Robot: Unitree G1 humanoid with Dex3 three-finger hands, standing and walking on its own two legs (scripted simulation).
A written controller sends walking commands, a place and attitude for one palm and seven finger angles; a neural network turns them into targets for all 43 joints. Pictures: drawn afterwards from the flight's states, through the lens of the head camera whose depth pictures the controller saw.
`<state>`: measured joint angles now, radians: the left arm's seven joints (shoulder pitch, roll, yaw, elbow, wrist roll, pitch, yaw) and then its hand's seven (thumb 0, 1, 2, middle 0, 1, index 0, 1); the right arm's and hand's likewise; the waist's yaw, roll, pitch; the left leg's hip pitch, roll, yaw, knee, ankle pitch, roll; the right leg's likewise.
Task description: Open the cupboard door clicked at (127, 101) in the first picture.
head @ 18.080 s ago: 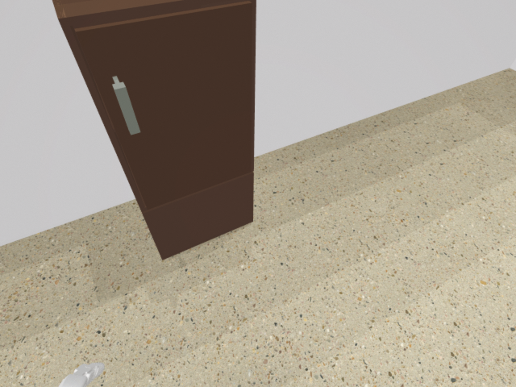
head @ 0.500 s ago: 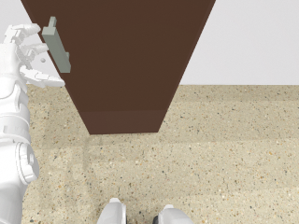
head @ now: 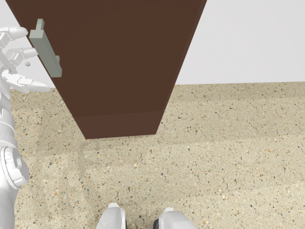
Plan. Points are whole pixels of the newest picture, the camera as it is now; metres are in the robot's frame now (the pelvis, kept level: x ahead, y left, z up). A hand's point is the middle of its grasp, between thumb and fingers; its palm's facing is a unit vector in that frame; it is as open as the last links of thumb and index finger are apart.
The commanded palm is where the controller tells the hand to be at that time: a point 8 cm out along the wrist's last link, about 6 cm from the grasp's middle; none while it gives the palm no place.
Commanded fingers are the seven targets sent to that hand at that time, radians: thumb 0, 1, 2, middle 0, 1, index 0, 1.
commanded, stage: move the hooked fingers beside the handle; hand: left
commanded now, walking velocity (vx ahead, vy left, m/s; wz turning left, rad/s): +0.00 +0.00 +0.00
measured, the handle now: (48, 49) +0.54 +0.24 +0.09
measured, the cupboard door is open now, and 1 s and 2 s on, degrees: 1 1 1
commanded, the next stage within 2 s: slide the fingers in behind the handle in 1.36 s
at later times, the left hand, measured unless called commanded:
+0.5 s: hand (20, 60) +0.50 +0.29 +0.09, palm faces +0.08 -1.00 +0.00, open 14.0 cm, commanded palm +0.48 +0.33 +0.09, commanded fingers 0.00 -0.50 0.30 -0.30 -1.20 -0.30 -1.20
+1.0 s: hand (24, 63) +0.50 +0.28 +0.09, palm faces +0.08 -1.00 +0.00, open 14.0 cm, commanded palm +0.48 +0.33 +0.09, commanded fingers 0.00 -0.50 0.30 -0.30 -1.20 -0.30 -1.20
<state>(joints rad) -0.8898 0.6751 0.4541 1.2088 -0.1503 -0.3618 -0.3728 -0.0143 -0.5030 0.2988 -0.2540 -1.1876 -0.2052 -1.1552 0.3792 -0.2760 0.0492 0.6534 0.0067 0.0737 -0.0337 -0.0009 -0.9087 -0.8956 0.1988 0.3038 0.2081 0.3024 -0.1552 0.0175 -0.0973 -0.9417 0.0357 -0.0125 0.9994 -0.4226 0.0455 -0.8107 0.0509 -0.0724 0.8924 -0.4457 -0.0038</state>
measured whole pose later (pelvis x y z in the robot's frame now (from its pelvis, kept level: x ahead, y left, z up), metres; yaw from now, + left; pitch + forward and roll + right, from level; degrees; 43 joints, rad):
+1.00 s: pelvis -0.01 +0.00 +0.00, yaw -1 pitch +22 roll -5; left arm -0.91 0.74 0.51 1.23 -0.11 -0.32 -0.41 -0.01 -0.50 0.30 -0.30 -1.20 -0.30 -1.19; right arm 0.38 -0.28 0.07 0.61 0.00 0.08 -0.05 0.00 -0.91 -0.90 0.20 0.30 0.21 0.30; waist -0.18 0.02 -0.10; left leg -0.98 0.04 0.00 1.01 -0.42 0.05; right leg -0.85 0.06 -0.06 0.90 -0.44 0.00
